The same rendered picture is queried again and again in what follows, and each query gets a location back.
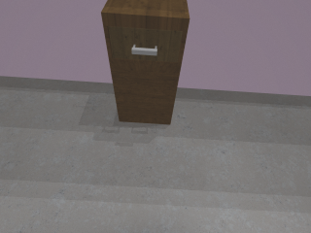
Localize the cabinet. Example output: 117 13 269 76
101 0 190 125

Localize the handle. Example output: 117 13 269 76
131 44 157 56

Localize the drawer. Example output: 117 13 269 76
108 26 183 62

